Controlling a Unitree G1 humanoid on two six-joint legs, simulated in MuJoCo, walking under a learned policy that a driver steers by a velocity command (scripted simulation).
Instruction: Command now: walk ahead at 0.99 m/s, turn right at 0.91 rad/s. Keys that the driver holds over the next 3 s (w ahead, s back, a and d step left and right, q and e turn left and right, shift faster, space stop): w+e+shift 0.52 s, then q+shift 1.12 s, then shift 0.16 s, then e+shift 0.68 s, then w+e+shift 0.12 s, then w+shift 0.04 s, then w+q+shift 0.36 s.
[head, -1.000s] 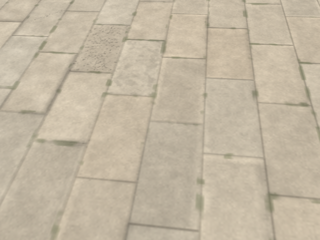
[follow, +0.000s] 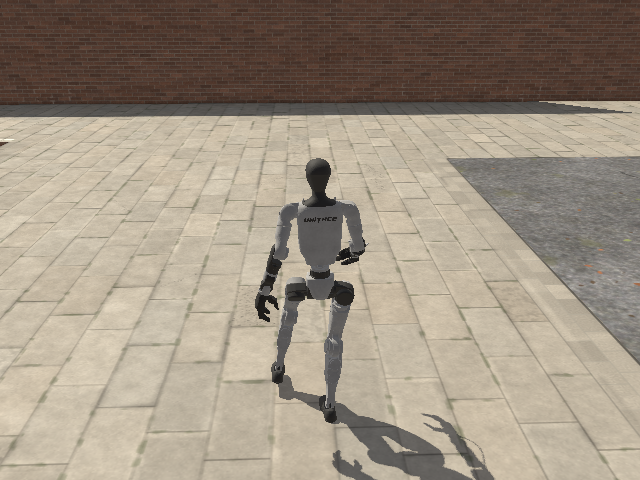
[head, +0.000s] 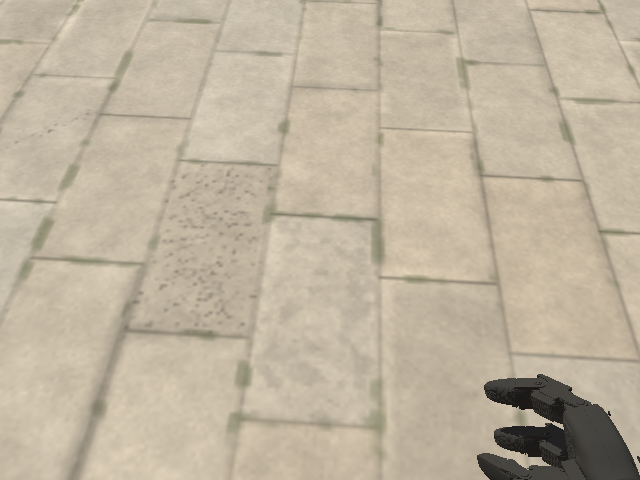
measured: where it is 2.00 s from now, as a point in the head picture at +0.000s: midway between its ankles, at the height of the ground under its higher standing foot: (444, 361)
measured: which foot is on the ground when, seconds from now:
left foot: up 0.00-0.10, down 0.12-0.56, up 0.58-0.98, down 1.00-1.00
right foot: down 0.00-0.14, up 0.16-0.56, down 0.58-1.00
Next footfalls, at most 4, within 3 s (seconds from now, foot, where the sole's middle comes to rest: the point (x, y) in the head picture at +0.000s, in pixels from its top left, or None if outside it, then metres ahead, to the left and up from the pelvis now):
0.12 left None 0.32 0.21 -0.77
0.58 right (415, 418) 0.65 -0.12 -0.77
1.00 left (413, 315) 0.91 -0.11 -0.77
1.54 right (480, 332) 0.88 -0.28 -0.77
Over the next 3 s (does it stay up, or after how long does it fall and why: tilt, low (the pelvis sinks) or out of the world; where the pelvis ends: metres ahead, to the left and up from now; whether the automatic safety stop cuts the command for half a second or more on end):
stays up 0.99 -0.21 0.00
